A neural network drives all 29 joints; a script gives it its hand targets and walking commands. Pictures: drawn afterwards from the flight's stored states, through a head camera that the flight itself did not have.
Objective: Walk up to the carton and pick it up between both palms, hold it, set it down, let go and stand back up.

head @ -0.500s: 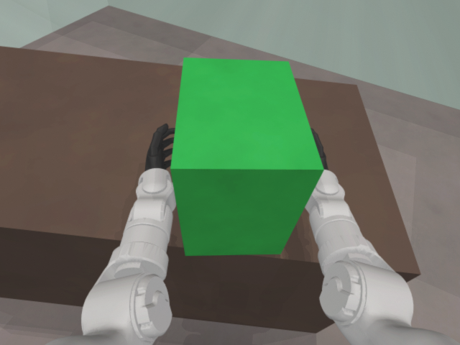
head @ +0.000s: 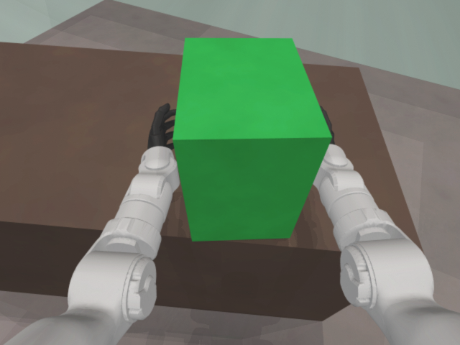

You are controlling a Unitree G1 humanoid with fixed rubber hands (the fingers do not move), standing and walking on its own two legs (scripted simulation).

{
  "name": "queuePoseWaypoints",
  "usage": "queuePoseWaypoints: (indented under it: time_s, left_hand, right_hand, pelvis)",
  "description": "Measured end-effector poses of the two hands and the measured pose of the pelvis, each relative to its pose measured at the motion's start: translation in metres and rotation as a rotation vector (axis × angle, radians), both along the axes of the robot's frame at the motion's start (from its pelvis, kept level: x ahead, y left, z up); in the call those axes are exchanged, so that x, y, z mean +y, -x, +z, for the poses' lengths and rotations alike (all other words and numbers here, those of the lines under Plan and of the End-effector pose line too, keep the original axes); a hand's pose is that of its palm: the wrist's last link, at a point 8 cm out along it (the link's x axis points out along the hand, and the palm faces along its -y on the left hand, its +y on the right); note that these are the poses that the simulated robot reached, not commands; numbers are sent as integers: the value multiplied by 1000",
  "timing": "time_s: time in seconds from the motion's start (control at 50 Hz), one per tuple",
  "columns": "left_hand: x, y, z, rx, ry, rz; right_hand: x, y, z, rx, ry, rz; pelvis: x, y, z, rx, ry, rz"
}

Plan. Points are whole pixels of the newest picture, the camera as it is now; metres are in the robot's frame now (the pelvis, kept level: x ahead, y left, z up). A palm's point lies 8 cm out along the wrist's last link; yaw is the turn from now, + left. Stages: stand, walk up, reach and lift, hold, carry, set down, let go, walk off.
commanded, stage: set down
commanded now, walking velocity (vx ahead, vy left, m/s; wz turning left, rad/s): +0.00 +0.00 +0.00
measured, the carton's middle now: (240, 143) +0.47 +0.06 +0.08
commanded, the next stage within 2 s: none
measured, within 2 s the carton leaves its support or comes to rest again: neither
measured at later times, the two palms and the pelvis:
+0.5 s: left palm (156, 173) +0.38 +0.19 +0.07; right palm (335, 170) +0.43 -0.12 +0.09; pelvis -0.02 -0.01 +0.00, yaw +1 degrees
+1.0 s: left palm (148, 202) +0.33 +0.19 +0.06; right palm (365, 205) +0.37 -0.17 +0.07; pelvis -0.03 -0.02 +0.00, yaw +2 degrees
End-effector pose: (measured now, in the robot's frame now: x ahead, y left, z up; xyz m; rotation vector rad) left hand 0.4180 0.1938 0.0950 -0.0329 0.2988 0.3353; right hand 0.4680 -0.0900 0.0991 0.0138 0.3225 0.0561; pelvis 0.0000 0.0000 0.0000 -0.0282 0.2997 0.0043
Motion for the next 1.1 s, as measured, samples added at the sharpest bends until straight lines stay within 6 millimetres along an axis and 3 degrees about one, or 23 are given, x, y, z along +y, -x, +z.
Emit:
queuePoseWaypoints:
  time_s: [0.24, 0.64, 0.92, 1.1]
  left_hand:
    - [-5, 10, -8, -7, 26, 3]
    - [2, 54, -30, 6, 42, 12]
    - [0, 88, -34, 13, 44, -14]
    - [-7, 96, -34, 1, 46, -38]
  right_hand:
    - [-7, 8, -1, -28, -9, 17]
    - [-34, 51, -15, -31, 3, 20]
    - [-73, 88, -23, -15, 31, 6]
    - [-73, 105, -28, -24, 5, 30]
  pelvis:
    - [-9, 10, -1, 5, -13, 0]
    - [-14, 25, -1, -77, -21, 11]
    - [-18, 33, -1, -167, -40, 21]
    - [-22, 33, -2, -201, -49, 28]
